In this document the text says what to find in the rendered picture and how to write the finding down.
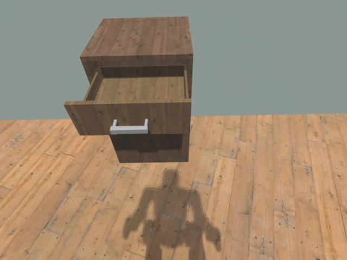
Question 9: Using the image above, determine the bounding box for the drawer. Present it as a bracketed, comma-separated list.
[64, 64, 191, 135]

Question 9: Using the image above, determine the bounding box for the cabinet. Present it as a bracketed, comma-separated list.
[80, 16, 193, 163]

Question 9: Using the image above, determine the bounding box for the handle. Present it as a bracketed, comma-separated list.
[110, 119, 148, 134]

